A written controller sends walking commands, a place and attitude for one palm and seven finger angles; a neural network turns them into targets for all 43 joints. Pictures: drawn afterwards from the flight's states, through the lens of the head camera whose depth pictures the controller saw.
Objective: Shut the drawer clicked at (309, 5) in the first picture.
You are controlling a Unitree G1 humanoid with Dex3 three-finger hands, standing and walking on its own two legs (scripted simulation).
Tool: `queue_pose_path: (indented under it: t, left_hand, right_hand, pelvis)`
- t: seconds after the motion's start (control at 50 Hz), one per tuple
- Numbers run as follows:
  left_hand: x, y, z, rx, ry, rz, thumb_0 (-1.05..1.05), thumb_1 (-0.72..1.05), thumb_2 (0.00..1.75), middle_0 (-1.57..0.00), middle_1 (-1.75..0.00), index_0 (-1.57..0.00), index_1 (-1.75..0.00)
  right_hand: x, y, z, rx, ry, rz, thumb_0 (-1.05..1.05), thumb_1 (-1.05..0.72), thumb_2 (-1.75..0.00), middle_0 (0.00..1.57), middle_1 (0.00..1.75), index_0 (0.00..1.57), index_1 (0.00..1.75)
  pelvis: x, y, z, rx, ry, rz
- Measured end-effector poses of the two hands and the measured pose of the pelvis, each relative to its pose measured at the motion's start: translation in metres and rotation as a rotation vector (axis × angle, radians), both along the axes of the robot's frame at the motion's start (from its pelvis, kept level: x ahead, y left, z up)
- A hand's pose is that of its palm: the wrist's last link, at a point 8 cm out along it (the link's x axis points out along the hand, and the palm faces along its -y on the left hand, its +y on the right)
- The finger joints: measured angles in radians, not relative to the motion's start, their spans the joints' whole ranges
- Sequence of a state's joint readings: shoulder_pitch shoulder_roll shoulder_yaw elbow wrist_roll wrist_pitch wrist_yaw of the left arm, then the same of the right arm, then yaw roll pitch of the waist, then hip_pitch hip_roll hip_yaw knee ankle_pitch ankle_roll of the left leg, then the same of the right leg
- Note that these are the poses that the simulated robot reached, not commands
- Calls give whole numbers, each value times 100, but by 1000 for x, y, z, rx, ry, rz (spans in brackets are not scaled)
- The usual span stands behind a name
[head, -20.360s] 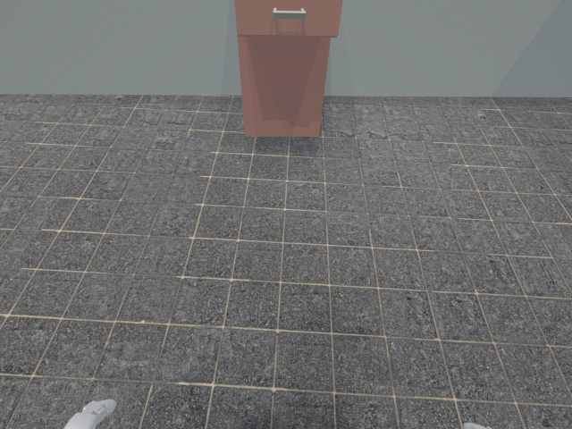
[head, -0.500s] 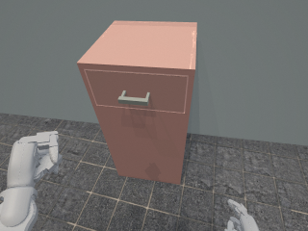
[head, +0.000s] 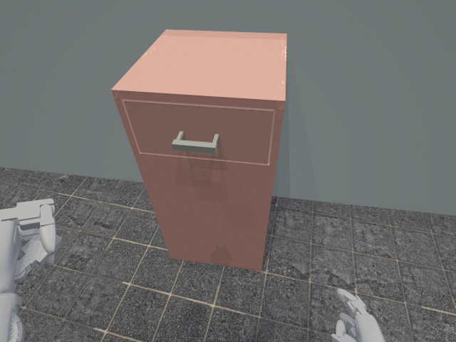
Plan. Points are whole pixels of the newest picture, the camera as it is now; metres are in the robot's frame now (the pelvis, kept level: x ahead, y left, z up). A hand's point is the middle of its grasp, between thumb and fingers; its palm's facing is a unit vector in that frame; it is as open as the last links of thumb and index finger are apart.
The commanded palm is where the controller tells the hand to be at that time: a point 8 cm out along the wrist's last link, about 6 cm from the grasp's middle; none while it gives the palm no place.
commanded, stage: step back with the hand held close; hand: left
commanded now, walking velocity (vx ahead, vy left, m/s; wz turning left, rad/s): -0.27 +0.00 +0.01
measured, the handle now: (196, 141) +0.59 +0.16 +0.01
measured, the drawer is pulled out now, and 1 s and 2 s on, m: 0.00 0.00 0.00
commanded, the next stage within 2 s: stop stepping back and stand still in 1.52 s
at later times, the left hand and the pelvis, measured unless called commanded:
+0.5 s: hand (35, 278) +0.14 +0.25 +0.16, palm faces +0.40 -0.77 -0.50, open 3.2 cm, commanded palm +0.08 +0.29 +0.18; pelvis -0.06 +0.01 -0.01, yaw -1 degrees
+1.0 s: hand (19, 328) +0.09 +0.23 +0.17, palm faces +0.42 -0.76 -0.49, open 3.2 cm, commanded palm +0.01 +0.28 +0.18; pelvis -0.11 -0.01 -0.02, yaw +2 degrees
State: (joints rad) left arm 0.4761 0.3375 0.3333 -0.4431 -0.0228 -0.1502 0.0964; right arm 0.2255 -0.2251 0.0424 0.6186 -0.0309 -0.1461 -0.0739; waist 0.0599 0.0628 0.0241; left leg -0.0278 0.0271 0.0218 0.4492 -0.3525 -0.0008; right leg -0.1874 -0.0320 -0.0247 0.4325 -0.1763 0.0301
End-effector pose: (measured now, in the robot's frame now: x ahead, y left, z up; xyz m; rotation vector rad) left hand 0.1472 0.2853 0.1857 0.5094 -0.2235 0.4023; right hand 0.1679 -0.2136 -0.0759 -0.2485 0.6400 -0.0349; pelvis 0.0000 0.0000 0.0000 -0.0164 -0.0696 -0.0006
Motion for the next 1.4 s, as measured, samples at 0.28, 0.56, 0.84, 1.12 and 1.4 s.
queue_pose_path:
  t: [0.28,0.56,0.84,1.12,1.4]
  left_hand:
    - [-6,-3,-4,103,79,-124,1,89,90,-140,-160,-140,-160]
    - [-57,-5,-6,97,-6,-45,1,89,90,-141,-160,-140,-160]
    - [-88,-10,4,176,-94,-45,1,89,90,-141,-160,-140,-160]
    - [-113,-13,-3,166,-67,-86,1,88,90,-141,-160,-140,-160]
    - [-137,-7,-9,97,-23,-121,1,89,90,-141,-160,-140,-160]
  right_hand:
    - [-48,-20,-8,-21,78,-171,2,-91,-90,21,30,20,30]
    - [-78,-19,-13,0,40,-134,2,-91,-90,21,30,20,30]
    - [-112,-35,-17,-36,56,-135,2,-91,-90,21,30,20,30]
    - [-125,-33,-12,-55,59,-116,2,-91,-90,21,30,20,30]
    - [-137,-18,-2,-72,91,-73,2,-91,-90,21,30,20,30]
  pelvis:
    - [-25,15,-5,35,66,-30]
    - [-68,6,-13,45,56,-13]
    - [-90,-5,-20,45,48,38]
    - [-122,-6,-19,5,73,62]
    - [-151,-4,-9,14,137,51]
